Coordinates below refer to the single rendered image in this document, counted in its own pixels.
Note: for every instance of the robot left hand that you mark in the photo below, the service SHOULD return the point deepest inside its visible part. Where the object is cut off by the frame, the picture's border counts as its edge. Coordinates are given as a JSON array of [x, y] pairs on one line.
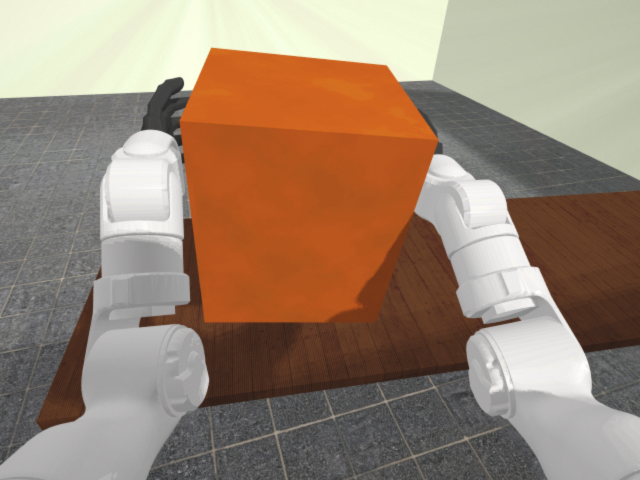
[[161, 108]]

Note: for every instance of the carton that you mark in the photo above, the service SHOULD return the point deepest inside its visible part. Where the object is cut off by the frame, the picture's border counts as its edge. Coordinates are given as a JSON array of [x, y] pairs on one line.
[[303, 175]]

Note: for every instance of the robot left forearm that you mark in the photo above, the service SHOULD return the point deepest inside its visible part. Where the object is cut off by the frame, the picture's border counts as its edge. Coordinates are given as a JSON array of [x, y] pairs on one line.
[[141, 229]]

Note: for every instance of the right robot upper arm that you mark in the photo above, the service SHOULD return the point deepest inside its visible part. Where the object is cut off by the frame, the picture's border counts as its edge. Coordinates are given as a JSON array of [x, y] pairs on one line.
[[532, 373]]

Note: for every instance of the left robot upper arm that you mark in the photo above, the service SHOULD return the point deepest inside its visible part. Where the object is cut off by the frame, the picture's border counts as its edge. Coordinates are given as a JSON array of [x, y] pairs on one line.
[[137, 385]]

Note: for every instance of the robot right forearm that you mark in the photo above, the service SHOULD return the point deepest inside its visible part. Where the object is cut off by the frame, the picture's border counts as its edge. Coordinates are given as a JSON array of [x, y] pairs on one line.
[[496, 281]]

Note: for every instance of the table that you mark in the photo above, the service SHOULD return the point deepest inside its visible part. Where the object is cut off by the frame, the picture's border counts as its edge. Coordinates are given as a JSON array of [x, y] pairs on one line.
[[586, 246]]

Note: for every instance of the robot right hand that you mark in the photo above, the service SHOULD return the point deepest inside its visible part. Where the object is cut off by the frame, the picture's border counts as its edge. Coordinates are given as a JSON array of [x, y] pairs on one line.
[[439, 147]]

